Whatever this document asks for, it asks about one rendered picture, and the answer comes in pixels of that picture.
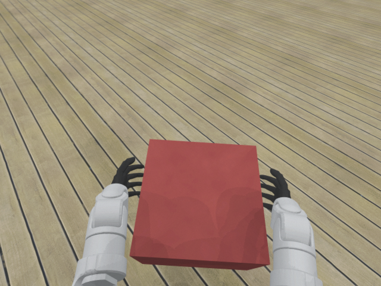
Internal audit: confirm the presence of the left robot hand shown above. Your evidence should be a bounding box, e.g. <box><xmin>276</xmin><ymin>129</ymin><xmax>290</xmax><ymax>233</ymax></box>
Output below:
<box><xmin>111</xmin><ymin>157</ymin><xmax>144</xmax><ymax>197</ymax></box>

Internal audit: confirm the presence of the robot left forearm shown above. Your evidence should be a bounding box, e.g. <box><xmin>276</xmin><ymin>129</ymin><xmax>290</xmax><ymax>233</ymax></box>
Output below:
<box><xmin>72</xmin><ymin>184</ymin><xmax>129</xmax><ymax>286</ymax></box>

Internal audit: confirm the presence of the robot right forearm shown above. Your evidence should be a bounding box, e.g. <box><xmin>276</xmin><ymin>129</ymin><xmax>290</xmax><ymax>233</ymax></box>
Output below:
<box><xmin>270</xmin><ymin>197</ymin><xmax>323</xmax><ymax>286</ymax></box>

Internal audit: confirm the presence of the carton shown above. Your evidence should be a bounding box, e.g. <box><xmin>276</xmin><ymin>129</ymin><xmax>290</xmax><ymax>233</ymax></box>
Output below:
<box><xmin>130</xmin><ymin>139</ymin><xmax>270</xmax><ymax>271</ymax></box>

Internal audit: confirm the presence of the right robot hand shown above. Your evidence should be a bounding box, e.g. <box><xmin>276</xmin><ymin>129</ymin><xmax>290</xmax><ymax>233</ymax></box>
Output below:
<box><xmin>260</xmin><ymin>168</ymin><xmax>291</xmax><ymax>211</ymax></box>

